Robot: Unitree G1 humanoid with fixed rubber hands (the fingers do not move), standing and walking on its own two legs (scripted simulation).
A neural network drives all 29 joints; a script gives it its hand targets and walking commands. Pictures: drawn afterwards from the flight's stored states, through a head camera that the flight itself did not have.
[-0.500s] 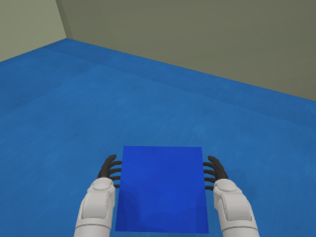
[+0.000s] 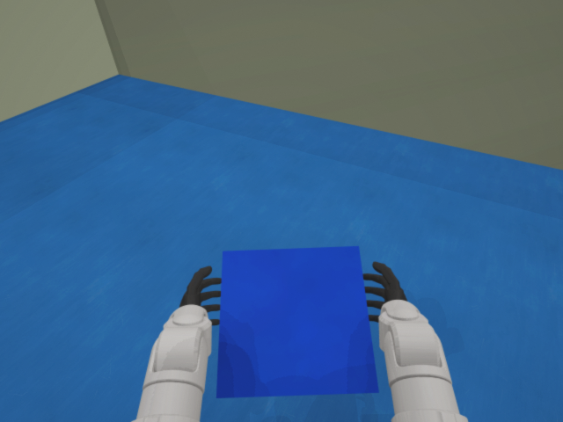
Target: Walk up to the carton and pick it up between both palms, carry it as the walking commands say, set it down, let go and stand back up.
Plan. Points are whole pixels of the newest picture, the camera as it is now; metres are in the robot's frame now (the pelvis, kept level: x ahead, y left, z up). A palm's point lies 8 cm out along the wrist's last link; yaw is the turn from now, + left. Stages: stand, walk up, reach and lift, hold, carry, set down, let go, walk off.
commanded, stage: hold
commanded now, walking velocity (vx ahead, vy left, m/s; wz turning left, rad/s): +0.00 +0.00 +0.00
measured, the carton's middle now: (292, 326) +0.33 -0.02 -0.07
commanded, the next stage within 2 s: set down in 0.06 s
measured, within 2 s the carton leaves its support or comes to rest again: neither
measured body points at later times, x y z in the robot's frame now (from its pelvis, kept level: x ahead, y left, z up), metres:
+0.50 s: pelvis +0.02 -0.01 +0.00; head +0.01 -0.03 +0.45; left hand +0.33 +0.13 +0.00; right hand +0.32 -0.17 -0.01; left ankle +0.02 +0.09 -0.74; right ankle +0.07 -0.10 -0.74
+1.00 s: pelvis -0.01 -0.02 -0.05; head +0.11 -0.02 +0.38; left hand +0.34 +0.14 -0.11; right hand +0.35 -0.15 -0.11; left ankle +0.02 +0.09 -0.74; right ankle +0.07 -0.10 -0.74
